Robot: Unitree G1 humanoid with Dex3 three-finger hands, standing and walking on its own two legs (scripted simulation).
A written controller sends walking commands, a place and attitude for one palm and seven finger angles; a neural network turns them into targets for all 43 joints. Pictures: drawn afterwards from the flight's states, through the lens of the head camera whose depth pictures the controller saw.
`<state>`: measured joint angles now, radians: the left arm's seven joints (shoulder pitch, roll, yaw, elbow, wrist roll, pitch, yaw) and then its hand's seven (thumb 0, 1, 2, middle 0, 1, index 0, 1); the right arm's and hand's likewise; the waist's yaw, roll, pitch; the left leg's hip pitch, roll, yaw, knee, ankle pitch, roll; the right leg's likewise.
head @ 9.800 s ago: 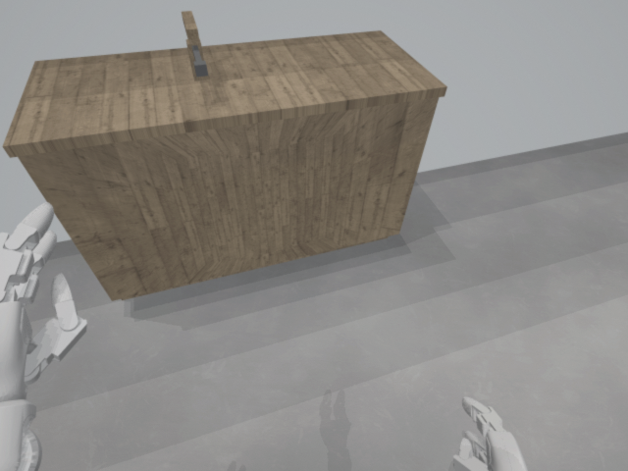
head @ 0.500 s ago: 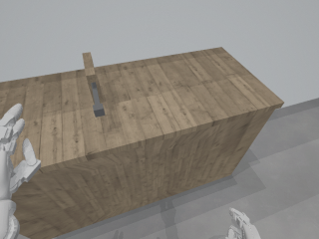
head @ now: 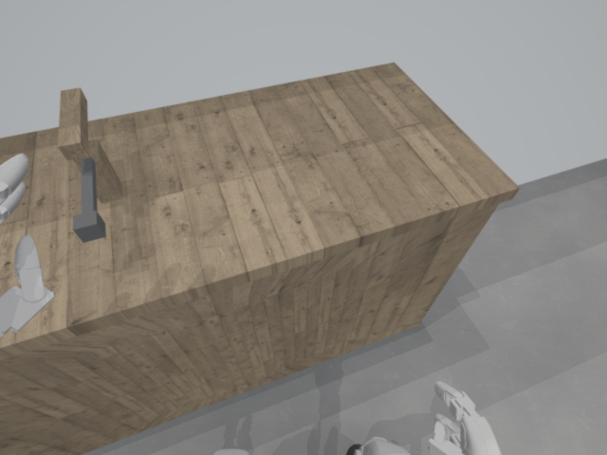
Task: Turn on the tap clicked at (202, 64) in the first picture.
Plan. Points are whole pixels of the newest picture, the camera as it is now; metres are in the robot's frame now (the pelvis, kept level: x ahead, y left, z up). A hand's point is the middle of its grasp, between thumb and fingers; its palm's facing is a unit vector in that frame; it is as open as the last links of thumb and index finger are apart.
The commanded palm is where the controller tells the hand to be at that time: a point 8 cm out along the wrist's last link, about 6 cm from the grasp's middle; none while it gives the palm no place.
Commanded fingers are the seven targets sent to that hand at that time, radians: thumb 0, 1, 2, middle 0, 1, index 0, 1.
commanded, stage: shuffle to correct the standing spot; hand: left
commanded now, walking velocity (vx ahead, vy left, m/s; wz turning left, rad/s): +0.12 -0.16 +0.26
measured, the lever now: (89, 226) +0.35 +0.32 +0.09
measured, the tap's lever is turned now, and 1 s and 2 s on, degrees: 0 0 0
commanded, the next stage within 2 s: come to a stop and stand still in 0.16 s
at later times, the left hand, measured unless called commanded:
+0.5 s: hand (174, 247) +0.26 +0.15 +0.19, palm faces +0.46 -0.77 -0.44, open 7.4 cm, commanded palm +0.20 +0.18 +0.20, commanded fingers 0.00 0.90 0.90 -0.20 -0.30 -0.20 -0.30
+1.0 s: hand (144, 271) +0.24 +0.17 +0.18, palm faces +0.53 -0.78 -0.33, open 7.4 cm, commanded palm +0.19 +0.20 +0.20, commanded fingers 0.00 0.90 0.90 -0.20 -0.30 -0.20 -0.30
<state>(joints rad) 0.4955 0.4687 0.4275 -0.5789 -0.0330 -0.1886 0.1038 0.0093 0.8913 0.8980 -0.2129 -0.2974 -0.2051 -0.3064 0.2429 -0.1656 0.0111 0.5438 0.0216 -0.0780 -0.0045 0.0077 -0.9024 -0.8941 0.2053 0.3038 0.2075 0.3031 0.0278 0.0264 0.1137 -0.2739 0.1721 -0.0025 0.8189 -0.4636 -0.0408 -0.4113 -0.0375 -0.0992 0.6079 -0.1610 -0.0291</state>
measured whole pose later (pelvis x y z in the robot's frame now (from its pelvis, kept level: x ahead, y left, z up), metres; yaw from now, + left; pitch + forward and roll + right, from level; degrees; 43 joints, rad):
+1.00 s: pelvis +0.05 -0.09 +0.02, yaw +5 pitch -2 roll +0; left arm 0.43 0.31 0.34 -0.47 -0.03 -0.15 0.16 0.01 0.89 0.90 -0.21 -0.30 -0.20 -0.31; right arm 0.22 -0.19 0.02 0.62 0.02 -0.09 -0.04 0.01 -0.91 -0.89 0.20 0.30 0.21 0.30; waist 0.03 -0.01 0.04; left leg -0.27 0.03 0.04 0.62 -0.30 0.00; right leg -0.33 -0.04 -0.05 0.56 -0.20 0.00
